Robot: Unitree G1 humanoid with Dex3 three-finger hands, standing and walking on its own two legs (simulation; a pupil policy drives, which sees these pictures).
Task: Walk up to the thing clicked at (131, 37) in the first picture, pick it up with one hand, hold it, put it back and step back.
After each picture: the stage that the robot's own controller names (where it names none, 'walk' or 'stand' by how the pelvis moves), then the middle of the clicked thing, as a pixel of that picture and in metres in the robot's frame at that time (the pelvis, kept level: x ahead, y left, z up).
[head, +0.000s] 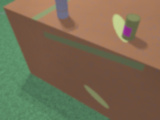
stand; (130, 27) +0.67 -0.23 +0.01
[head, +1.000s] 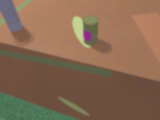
walk; (90, 30) +0.61 +0.00 +0.04
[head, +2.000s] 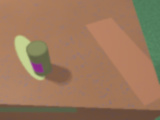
stand; (40, 59) +0.41 +0.16 +0.05
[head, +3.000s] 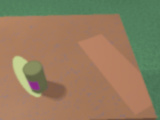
stand; (36, 77) +0.39 +0.19 +0.01
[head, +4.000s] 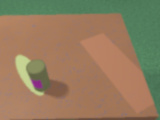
stand; (39, 76) +0.40 +0.18 +0.01
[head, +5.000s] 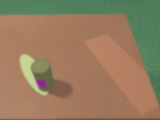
stand; (43, 75) +0.40 +0.16 +0.01
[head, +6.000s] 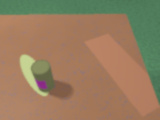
stand; (43, 76) +0.40 +0.16 +0.01
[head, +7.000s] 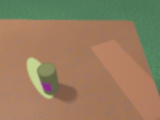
rise first; (49, 79) +0.39 +0.16 +0.01
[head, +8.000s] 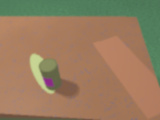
go down; (50, 74) +0.41 +0.16 +0.01
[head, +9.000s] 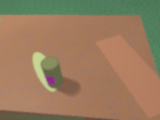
go down; (52, 72) +0.41 +0.16 +0.02
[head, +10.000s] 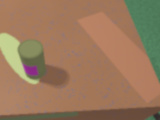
go down; (33, 60) +0.40 +0.14 +0.07
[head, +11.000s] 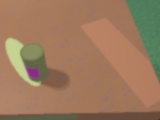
approach; (35, 63) +0.40 +0.15 +0.07
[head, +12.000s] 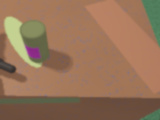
close in; (36, 43) +0.43 +0.14 +0.10
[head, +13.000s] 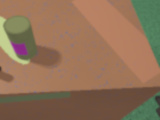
close in; (22, 39) +0.45 +0.15 +0.11
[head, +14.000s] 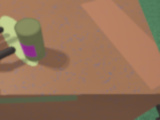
lift; (31, 41) +0.44 +0.14 +0.11
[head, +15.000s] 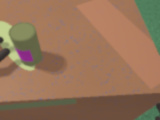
lift; (27, 45) +0.43 +0.15 +0.11
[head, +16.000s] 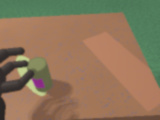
rise first; (40, 75) +0.39 +0.15 +0.06
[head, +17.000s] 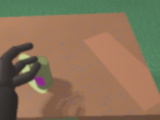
close; (41, 73) +0.41 +0.16 +0.05
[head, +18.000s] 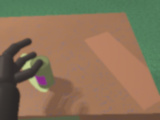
close; (43, 72) +0.41 +0.16 +0.04
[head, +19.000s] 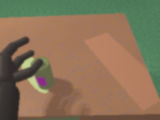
close; (43, 73) +0.41 +0.16 +0.03
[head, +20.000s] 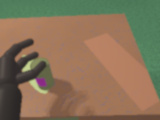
close; (43, 74) +0.41 +0.16 +0.03
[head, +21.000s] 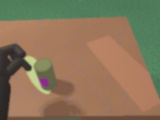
crouch; (46, 74) +0.42 +0.16 +0.03
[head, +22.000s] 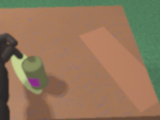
lower; (36, 73) +0.40 +0.16 +0.03
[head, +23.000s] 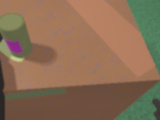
lower; (16, 37) +0.46 +0.16 +0.12
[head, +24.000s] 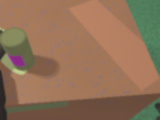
lower; (19, 50) +0.42 +0.16 +0.10
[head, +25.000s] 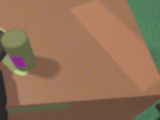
lower; (20, 51) +0.42 +0.16 +0.10
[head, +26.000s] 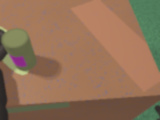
lower; (21, 51) +0.42 +0.16 +0.10
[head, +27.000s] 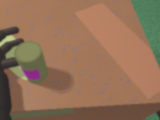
open; (33, 63) +0.38 +0.13 +0.10
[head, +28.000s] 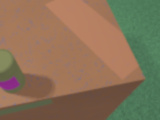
sink last; (6, 72) +0.36 +0.17 +0.10
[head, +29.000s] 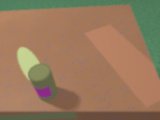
stand; (44, 83) +0.33 +0.15 +0.08
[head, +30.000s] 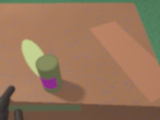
stand; (50, 74) +0.35 +0.14 +0.09
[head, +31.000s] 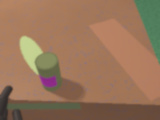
stand; (49, 72) +0.35 +0.14 +0.09
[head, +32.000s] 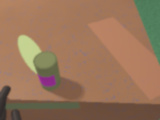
stand; (48, 72) +0.35 +0.14 +0.09
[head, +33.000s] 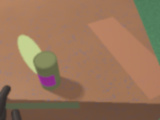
stand; (48, 71) +0.35 +0.14 +0.09
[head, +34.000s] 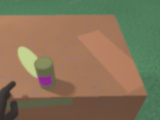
walk; (45, 73) +0.41 +0.15 +0.04
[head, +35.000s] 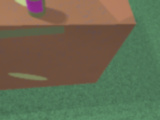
walk; out of the picture +0.59 +0.20 +0.05
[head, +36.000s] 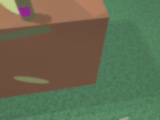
stand; (24, 6) +0.71 +0.25 +0.03
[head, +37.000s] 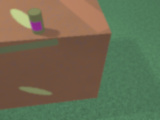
stand; (36, 21) +0.73 +0.24 +0.01
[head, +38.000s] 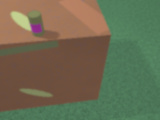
stand; (36, 24) +0.72 +0.24 +0.01
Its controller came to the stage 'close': yes
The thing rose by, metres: 0.00
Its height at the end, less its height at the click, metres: +0.00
